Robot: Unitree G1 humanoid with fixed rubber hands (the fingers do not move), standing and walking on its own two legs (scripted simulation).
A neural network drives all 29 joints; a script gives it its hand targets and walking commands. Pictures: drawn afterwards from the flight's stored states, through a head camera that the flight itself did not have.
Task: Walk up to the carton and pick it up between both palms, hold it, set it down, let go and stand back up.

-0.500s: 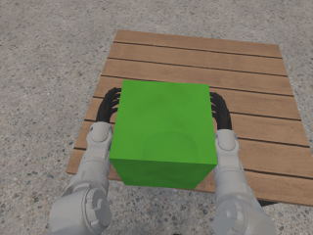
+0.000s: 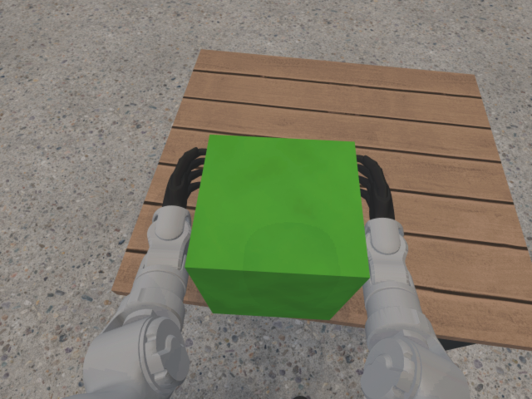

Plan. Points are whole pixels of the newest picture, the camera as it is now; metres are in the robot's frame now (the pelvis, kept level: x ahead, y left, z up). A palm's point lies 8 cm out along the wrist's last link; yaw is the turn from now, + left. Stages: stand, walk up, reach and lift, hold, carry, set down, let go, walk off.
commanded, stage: reach and lift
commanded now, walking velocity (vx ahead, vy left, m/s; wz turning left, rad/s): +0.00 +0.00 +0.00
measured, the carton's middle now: (275, 237) +0.38 -0.03 -0.03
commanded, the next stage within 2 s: none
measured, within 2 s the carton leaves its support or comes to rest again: leaves its support in 0.50 s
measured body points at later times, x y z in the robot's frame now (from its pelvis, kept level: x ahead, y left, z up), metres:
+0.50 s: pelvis +0.00 +0.00 +0.00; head +0.07 +0.00 +0.45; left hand +0.41 +0.14 +0.02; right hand +0.39 -0.17 +0.02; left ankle -0.02 +0.12 -0.75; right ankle +0.00 -0.11 -0.75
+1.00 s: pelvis +0.00 +0.01 +0.01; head +0.00 +0.01 +0.46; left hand +0.39 +0.14 +0.07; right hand +0.37 -0.17 +0.08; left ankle -0.02 +0.12 -0.75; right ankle +0.00 -0.11 -0.75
